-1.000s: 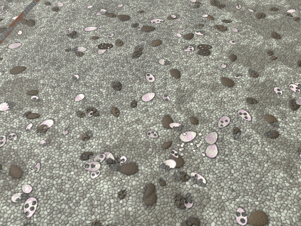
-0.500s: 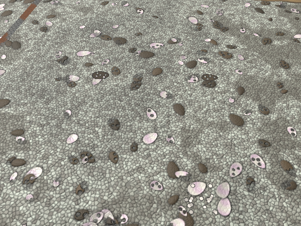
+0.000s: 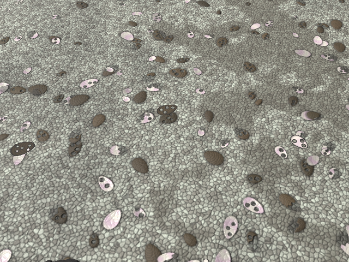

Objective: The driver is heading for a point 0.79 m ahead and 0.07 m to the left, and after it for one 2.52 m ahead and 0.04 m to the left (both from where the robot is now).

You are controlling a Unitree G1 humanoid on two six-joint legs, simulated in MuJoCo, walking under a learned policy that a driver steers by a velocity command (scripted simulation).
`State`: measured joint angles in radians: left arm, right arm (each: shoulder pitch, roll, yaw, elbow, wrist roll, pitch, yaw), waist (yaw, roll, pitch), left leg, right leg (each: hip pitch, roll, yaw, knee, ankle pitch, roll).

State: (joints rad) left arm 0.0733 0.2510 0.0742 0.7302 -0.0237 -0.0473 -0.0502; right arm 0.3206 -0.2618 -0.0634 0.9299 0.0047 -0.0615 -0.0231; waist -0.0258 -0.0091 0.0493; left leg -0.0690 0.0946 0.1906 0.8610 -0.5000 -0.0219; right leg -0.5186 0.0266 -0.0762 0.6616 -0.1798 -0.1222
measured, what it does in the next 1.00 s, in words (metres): walks ahead: left foot, then right foot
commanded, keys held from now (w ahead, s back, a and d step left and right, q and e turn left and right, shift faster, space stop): w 0.08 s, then no key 0.16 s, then q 0.48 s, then no key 0.28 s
